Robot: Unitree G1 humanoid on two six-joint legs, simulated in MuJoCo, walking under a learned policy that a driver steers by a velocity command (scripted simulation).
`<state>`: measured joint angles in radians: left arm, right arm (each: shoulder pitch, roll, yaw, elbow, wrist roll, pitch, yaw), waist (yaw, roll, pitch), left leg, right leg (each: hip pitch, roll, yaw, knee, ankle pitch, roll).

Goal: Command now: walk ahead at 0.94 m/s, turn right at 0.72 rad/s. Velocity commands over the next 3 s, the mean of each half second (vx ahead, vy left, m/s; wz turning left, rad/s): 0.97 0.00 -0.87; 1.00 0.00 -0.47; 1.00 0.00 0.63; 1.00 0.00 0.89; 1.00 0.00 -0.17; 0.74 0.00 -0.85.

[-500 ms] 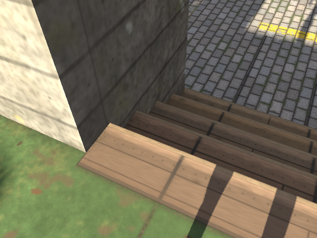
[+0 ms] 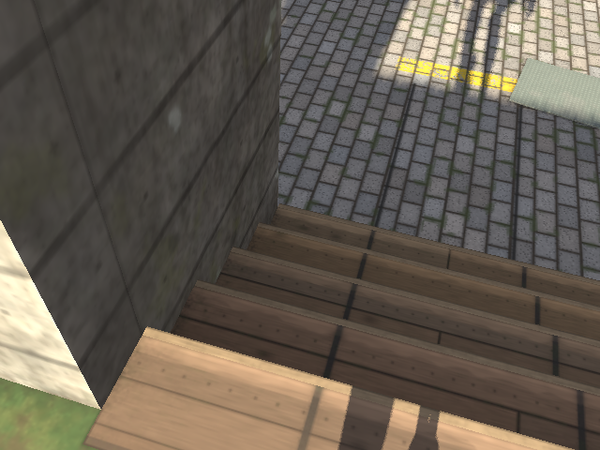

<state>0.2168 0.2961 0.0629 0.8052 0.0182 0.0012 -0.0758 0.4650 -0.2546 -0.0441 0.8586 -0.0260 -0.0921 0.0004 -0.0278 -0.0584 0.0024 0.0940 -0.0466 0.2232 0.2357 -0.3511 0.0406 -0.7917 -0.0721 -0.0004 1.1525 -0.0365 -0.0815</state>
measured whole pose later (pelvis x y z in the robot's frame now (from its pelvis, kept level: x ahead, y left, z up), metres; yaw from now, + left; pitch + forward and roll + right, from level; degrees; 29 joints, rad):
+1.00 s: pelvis +0.81 -0.23 -0.17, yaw -40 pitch -1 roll +2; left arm 0.21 0.29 0.03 0.76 0.04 -0.07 -0.02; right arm 0.48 -0.31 -0.07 0.88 -0.01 -0.05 -0.04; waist -0.02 -0.04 0.00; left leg -0.39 0.00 -0.06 1.56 -0.53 0.06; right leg -0.25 0.05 -0.01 0.62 -0.31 -0.10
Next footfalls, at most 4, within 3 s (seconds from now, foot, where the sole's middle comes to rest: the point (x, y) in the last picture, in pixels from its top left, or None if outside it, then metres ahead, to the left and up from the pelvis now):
0.22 right None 0.34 -0.04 -0.77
0.56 left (275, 374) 0.69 0.04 -0.77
0.94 right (396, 369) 0.78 -0.29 -0.94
1.22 left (376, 313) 1.07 -0.30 -1.11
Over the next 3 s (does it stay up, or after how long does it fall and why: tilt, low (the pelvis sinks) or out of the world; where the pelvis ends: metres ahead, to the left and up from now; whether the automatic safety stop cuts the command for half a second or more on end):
stays up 2.44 -0.59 -0.84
